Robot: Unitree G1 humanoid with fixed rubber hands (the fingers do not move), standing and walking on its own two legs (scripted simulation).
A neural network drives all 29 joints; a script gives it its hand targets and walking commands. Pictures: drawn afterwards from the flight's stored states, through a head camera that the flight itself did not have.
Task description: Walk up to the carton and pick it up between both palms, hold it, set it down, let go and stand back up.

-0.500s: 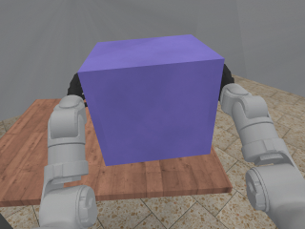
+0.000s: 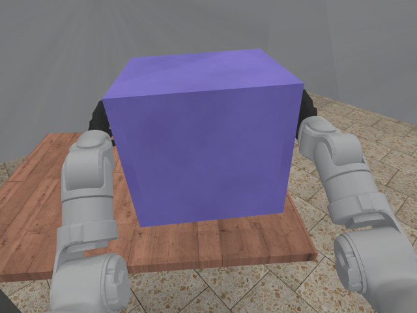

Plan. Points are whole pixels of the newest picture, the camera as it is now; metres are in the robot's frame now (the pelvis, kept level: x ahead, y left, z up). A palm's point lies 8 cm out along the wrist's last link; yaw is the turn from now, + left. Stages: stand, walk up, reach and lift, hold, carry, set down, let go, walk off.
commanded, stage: hold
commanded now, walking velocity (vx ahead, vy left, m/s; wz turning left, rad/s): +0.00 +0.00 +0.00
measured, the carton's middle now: (204, 131) +0.41 +0.00 +0.22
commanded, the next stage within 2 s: none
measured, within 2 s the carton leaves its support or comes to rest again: neither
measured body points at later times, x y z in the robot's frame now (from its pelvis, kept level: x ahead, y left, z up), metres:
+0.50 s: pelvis +0.00 +0.00 +0.00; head -0.08 +0.02 +0.44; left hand +0.37 +0.19 +0.25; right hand +0.37 -0.18 +0.26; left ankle +0.02 +0.13 -0.75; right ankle +0.00 -0.11 -0.75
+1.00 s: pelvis +0.00 +0.00 +0.00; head -0.09 +0.02 +0.44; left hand +0.37 +0.19 +0.25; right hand +0.37 -0.18 +0.26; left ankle +0.02 +0.13 -0.75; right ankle +0.00 -0.11 -0.75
